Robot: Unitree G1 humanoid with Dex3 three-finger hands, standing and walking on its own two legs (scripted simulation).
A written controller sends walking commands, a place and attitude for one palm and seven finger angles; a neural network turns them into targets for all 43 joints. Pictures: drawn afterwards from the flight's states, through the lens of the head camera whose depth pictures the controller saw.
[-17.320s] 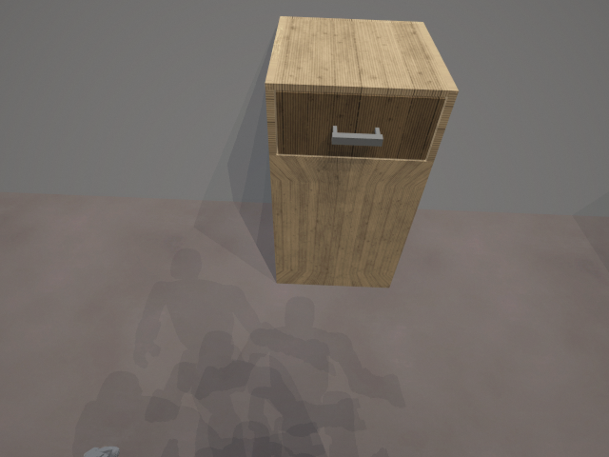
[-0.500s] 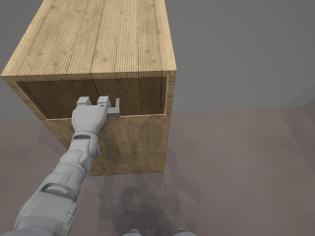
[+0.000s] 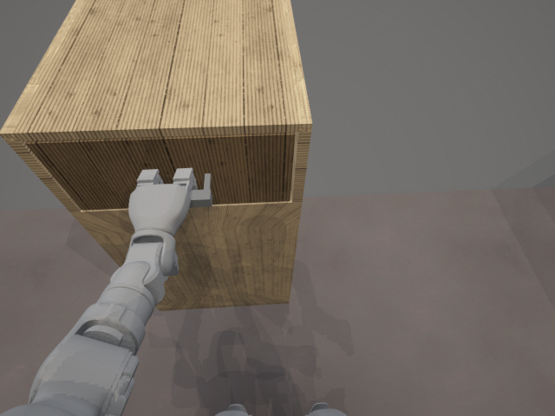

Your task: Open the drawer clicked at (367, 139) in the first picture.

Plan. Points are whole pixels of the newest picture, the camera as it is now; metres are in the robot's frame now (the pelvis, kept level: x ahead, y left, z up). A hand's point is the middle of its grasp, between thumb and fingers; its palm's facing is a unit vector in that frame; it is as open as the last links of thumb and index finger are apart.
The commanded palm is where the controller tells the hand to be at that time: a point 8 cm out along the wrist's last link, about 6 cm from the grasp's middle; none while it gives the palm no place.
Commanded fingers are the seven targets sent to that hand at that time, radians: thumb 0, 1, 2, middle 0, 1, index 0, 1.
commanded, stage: close the thumb around the handle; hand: left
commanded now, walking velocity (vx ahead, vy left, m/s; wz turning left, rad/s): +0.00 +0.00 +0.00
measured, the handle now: (175, 190) +0.47 +0.17 +0.01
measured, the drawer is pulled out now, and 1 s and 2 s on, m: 0.00 0.00 0.13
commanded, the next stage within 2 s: pull the drawer open in 0.72 s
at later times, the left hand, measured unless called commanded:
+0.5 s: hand (171, 221) +0.43 +0.18 -0.02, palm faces -0.02 -0.04 -1.00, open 7.8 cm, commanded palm +0.40 +0.18 +0.04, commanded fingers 0.00 0.90 0.90 -0.40 -1.35 -0.40 -1.35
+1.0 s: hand (171, 223) +0.42 +0.18 -0.02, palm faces -0.03 -0.05 -1.00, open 5.3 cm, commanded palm +0.38 +0.18 +0.04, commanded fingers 0.00 0.90 0.90 -0.40 -1.35 -0.40 -1.35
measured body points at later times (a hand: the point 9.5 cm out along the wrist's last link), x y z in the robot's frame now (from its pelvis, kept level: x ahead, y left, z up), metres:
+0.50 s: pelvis +0.01 +0.00 +0.00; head +0.08 -0.01 +0.45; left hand +0.42 +0.18 +0.04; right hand +0.08 -0.26 -0.13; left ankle -0.01 +0.07 -0.68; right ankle +0.00 -0.10 -0.68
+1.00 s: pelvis +0.01 +0.00 +0.01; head +0.08 -0.01 +0.45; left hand +0.42 +0.18 +0.04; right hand +0.08 -0.26 -0.13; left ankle -0.01 +0.07 -0.68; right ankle +0.00 -0.10 -0.68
